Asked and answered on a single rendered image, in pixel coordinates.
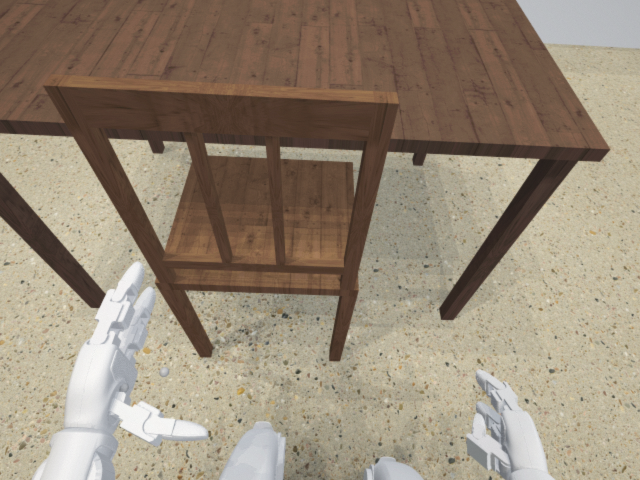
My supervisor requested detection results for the right robot hand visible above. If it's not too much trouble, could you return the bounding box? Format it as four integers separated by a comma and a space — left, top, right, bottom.
466, 369, 548, 480

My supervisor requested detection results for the left robot hand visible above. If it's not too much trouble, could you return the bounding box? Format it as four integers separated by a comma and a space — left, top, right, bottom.
63, 261, 209, 447

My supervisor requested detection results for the chair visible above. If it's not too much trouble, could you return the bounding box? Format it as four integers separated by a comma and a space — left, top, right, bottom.
43, 74, 399, 362

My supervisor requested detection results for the left robot forearm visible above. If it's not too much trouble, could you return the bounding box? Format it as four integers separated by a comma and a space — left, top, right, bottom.
31, 428, 119, 480

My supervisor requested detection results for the robot left shin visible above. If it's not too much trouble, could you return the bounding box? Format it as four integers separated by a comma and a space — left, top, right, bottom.
253, 421, 274, 431

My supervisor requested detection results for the left robot thigh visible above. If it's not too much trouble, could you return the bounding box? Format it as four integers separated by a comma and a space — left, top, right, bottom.
219, 429, 286, 480

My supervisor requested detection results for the table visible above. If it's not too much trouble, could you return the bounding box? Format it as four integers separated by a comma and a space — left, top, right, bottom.
0, 0, 610, 320

